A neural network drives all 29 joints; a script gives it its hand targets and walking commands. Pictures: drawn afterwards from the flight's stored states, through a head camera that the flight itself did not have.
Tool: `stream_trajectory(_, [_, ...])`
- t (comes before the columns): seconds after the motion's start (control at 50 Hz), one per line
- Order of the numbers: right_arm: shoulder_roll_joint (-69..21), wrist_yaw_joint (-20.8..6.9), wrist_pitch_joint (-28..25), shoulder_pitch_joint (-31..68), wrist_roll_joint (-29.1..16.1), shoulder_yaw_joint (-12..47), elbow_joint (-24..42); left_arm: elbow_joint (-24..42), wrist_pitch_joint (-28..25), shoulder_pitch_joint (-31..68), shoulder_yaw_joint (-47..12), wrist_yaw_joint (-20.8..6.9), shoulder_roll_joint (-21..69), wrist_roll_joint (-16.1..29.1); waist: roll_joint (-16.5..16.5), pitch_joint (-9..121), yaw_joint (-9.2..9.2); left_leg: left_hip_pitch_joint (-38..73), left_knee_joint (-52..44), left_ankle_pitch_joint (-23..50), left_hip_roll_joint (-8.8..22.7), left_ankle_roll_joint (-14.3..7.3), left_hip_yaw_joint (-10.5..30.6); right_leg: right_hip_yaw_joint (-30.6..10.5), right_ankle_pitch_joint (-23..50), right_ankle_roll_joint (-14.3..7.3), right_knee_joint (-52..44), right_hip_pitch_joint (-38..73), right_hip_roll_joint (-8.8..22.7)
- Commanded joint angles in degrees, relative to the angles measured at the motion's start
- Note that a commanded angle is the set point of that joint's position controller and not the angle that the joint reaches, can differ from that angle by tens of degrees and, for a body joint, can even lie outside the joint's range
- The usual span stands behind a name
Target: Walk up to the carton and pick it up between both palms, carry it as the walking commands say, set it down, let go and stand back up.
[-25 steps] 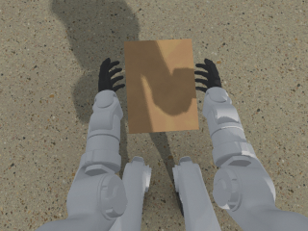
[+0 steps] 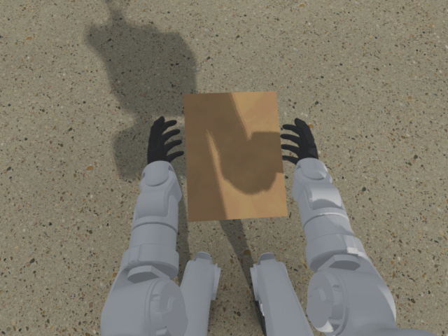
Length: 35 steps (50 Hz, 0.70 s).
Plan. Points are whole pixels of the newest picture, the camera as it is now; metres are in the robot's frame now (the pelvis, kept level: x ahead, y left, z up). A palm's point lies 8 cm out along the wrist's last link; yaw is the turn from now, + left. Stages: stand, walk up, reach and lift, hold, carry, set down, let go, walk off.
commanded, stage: reach and lift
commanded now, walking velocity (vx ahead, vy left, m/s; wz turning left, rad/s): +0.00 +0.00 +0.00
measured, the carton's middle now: (231, 160) +0.45 +0.01 -0.14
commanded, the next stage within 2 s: none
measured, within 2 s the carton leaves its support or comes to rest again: neither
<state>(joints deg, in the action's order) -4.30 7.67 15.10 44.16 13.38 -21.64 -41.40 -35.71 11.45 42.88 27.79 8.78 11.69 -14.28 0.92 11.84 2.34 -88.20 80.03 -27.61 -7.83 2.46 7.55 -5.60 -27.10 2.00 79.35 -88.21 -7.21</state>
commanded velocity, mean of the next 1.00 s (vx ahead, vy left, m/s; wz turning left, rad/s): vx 0.00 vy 0.00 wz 0.00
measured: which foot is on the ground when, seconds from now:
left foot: down 0.00-1.00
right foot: down 0.00-1.00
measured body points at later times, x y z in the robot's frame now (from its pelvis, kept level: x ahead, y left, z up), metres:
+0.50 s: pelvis +0.02 +0.00 +0.07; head +0.18 +0.00 +0.49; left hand +0.41 +0.14 +0.02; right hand +0.42 -0.13 +0.00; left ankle +0.07 +0.12 -0.57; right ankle +0.07 -0.12 -0.57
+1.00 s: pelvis +0.03 +0.00 +0.12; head +0.14 -0.01 +0.56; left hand +0.40 +0.15 +0.09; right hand +0.40 -0.13 +0.07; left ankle +0.07 +0.12 -0.57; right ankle +0.07 -0.12 -0.57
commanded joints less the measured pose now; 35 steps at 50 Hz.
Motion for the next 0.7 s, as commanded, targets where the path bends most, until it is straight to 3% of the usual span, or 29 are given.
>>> stream_trajectory(0.0, [-55.3,-16.1,-3.7,35.0,-6.9,28.9,1.9,-11.0,2.6,25.1,-31.7,-16.3,55.4,4.7,-2.3,43.5,-0.62,25.4,-10.5,13.8,-2.6,-0.5,-6.9,6.3,15.1,-0.6,-10.0,29.3,-2.8])
stream_trajectory(0.68, [-58.0,-17.5,-3.3,20.3,-4.3,31.8,4.7,-7.9,3.1,10.0,-34.9,-17.4,58.4,2.6,-1.9,31.7,-0.45,47.7,-30.3,22.3,-0.4,-1.5,-3.9,2.8,22.1,-1.4,-29.4,48.5,-0.6])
